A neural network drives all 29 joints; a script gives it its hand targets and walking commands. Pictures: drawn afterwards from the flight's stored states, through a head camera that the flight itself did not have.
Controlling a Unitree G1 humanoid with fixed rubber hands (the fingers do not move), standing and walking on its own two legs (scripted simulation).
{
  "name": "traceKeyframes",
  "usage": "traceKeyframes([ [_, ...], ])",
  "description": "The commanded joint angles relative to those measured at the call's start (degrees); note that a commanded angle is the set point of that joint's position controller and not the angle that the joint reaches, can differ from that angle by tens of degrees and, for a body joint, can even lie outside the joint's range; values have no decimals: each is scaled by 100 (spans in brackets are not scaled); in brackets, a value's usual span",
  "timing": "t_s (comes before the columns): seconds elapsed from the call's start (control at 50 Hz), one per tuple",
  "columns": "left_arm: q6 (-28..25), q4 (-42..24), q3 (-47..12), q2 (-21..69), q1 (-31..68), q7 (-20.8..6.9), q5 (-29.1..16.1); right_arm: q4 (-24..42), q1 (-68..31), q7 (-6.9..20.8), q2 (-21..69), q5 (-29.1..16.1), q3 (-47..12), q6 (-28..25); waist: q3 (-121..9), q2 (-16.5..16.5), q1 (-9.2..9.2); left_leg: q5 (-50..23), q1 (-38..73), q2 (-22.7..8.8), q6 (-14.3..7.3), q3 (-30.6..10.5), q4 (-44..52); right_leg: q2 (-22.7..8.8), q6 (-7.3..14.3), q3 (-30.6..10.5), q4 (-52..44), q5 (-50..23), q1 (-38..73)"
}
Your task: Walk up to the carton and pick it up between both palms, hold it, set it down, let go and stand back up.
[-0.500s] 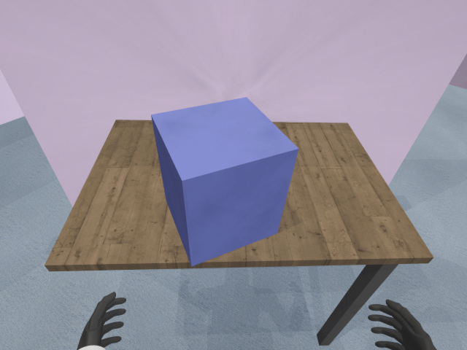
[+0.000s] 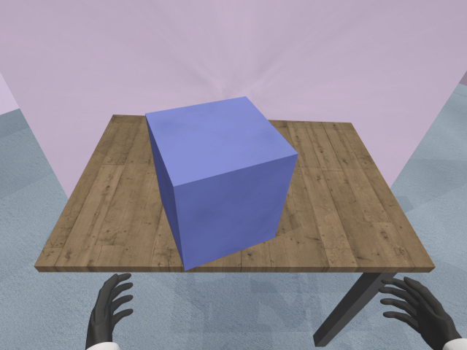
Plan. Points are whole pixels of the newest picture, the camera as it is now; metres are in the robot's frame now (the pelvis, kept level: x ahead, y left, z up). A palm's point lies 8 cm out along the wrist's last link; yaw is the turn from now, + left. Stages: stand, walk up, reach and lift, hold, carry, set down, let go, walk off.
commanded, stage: reach and lift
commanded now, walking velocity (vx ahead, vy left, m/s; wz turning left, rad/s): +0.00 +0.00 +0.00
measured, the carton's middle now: (216, 181) +0.44 +0.05 +0.06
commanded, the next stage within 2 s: none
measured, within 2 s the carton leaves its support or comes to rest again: neither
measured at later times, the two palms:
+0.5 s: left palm (131, 307) +0.18 +0.15 +0.07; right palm (438, 308) +0.21 -0.31 +0.05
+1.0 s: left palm (112, 263) +0.22 +0.18 +0.10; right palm (416, 254) +0.27 -0.28 +0.09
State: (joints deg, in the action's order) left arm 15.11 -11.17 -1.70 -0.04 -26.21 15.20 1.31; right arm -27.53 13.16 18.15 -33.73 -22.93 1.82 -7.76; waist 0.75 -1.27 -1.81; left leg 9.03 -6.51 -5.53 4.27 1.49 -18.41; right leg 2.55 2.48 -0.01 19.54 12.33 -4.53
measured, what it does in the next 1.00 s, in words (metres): stands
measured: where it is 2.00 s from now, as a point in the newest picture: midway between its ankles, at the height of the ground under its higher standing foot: outside the picture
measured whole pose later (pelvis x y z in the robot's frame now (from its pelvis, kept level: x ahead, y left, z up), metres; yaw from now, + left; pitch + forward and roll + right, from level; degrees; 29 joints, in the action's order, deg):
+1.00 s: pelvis -0.03 +0.00 +0.00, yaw -4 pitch -2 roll +0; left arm 36.1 -23.2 1.6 2.8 -3.5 20.6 0.8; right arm -23.4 -10.9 13.7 -36.3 -30.7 -3.5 5.8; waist 1.8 -1.3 -3.8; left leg 7.1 -8.0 -5.0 4.4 0.1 -17.2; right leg 3.9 2.6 -3.6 19.0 8.7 -7.9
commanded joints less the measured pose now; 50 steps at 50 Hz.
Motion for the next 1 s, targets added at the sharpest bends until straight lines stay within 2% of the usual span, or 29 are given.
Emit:
traceKeyframes([
  [0.0,-386,-1464,-64,-34,238,113,120,953,-395,-40,-1579,-222,477,-392,-518,-538,37,-1250,1219,499,-351,-112,-207,97,62,-92,-431,-1654,-1129],
  [0.06,-425,-1598,-206,104,191,112,82,1168,-411,-82,-1550,-361,369,-485,-592,-614,46,-1186,1145,511,-390,-82,-192,42,-16,-122,-396,-1878,-1070],
  [0.14,-470,-1682,-185,225,466,206,76,1417,-614,-106,-1448,-448,209,-535,-558,-671,-159,-923,800,504,-438,-10,-166,-106,-40,-302,-388,-1556,-968],
  [0.18,-495,-1766,-219,221,471,243,20,1505,-593,-121,-1556,-474,243,-545,-642,-816,-114,-848,741,477,-466,-27,-190,-133,-28,-320,-354,-1550,-944],
  [0.2,-451,-1843,-221,207,637,271,121,1365,-681,-118,-1612,-535,268,-496,-470,-643,-107,-649,662,461,-425,-30,-130,-122,-4,-357,-373,-1150,-1080],
  [0.22,-409,-1742,-233,271,721,286,62,1393,-797,-101,-1679,-562,275,-503,-553,-762,-130,-532,633,421,-445,-15,-103,-156,-12,-382,-409,-947,-1091],
  [0.28,-320,-1792,-335,355,814,325,70,1370,-780,-155,-1639,-563,254,-470,-549,-620,-101,-635,627,444,-443,-40,-93,-179,3,-418,-426,-1088,-1085],
  [0.3,-293,-1704,-275,361,929,325,37,1566,-1059,-176,-1616,-588,234,-451,-573,-850,-164,-580,573,450,-512,-75,-145,-223,-12,-543,-434,-1115,-1017],
  [0.32,-280,-1889,-438,428,1071,324,-98,1535,-1151,-181,-1717,-573,381,-467,-784,-882,-13,-640,680,417,-478,-124,-116,-149,29,-408,-434,-1111,-1026],
  [0.34,-250,-1793,-355,435,982,345,-27,1535,-1065,-187,-1646,-580,300,-454,-612,-820,-147,-561,552,430,-486,-78,-119,-209,21,-513,-451,-951,-960],
  [0.38,-160,-1717,-374,510,1335,402,-25,1386,-1321,-190,-1586,-635,297,-386,-613,-894,-99,-450,569,405,-481,-99,-69,-217,48,-521,-489,-648,-957],
  [0.4,-79,-1818,-337,384,1364,413,-1,1287,-1423,-199,-1736,-627,324,-340,-661,-739,-135,-487,623,408,-460,-85,-64,-176,85,-489,-486,-671,-1043],
  [0.48,236,-1797,-250,366,1956,485,52,1307,-2052,-189,-1675,-683,230,-85,-538,-723,-227,-123,349,395,-477,-107,-19,-266,163,-741,-597,149,-981],
  [0.5,370,-1980,-80,306,2288,548,68,1496,-2324,-251,-1606,-775,113,6,-695,-611,-339,-296,353,408,-451,1,5,-243,155,-751,-597,19,-819],
  [0.54,552,-1857,-148,372,2397,576,77,1197,-2499,-211,-1692,-775,216,154,-680,-570,-315,-200,582,341,-437,-83,52,-189,249,-691,-618,164,-1023],
  [0.64,924,-1842,-12,298,2715,518,-64,1317,-2948,-312,-1784,-725,237,414,-967,-698,-211,-467,509,383,-408,-75,43,-164,249,-647,-595,-240,-691],
  [0.68,1124,-1909,-10,341,2753,523,21,1182,-2918,-335,-1740,-777,214,572,-991,-557,-143,-569,749,384,-396,-102,63,-116,274,-541,-581,-482,-758],
  [0.72,1298,-2070,22,390,2910,555,26,1145,-3167,-317,-1885,-838,237,678,-1048,-383,-207,-568,884,352,-347,-94,93,-51,334,-441,-554,-504,-822],
  [0.74,1335,-2000,-14,347,3093,549,-3,1096,-3392,-302,-1918,-781,301,723,-1103,-488,-130,-418,865,351,-363,-132,119,4,338,-379,-541,-384,-926],
  [0.76,1463,-1962,30,311,3074,534,57,1060,-3490,-333,-1867,-774,187,823,-908,-531,-252,-534,748,358,-358,-56,96,5,332,-453,-593,-446,-853],
  [0.78,1528,-2070,-9,379,2961,532,11,1075,-3395,-354,-1916,-793,191,849,-1030,-433,-152,-718,890,366,-325,-61,96,-14,333,-422,-582,-643,-829],
  [0.8,1630,-2091,136,347,3153,536,107,1112,-3503,-383,-1799,-854,77,952,-1072,-449,-227,-681,796,363,-341,-50,72,-27,334,-529,-604,-594,-646],
  [0.82,1635,-2216,29,365,3157,513,-1,1323,-3507,-449,-1745,-848,149,954,-1177,-559,-143,-811,859,381,-343,-26,73,-19,311,-496,-597,-822,-516],
  [0.84,1677,-2149,163,280,3223,495,18,1376,-3601,-475,-1754,-783,134,990,-1186,-714,-251,-862,697,433,-382,5,46,-18,264,-518,-560,-885,-437],
  [0.86,1694,-2341,185,246,3248,502,-79,1540,-3757,-491,-1855,-764,230,979,-1528,-701,-172,-1018,772,419,-348,-25,22,19,280,-442,-505,-1139,-349],
  [0.9,1761,-2417,273,239,3537,549,-38,1506,-4016,-457,-1808,-863,84,1045,-1515,-484,-253,-1094,959,400,-315,-3,64,91,306,-302,-493,-995,-603],
  [0.92,1900,-2485,299,243,3451,575,52,1361,-3922,-498,-1902,-842,200,1117,-1441,-209,-279,-1167,1008,404,-231,10,28,74,338,-341,-520,-923,-611],
  [0.96,2028,-2424,254,188,3849,564,-43,1188,-4351,-466,-1933,-789,270,1227,-1452,-204,-250,-746,898,379,-245,-34,100,111,400,-275,-490,-614,-740],
  [0.98,2114,-2404,192,296,3741,584,-101,1216,-4376,-474,-1901,-787,239,1262,-1566,-294,-233,-972,1017,360,-231,-85,56,164,426,-171,-438,-813,-750],
])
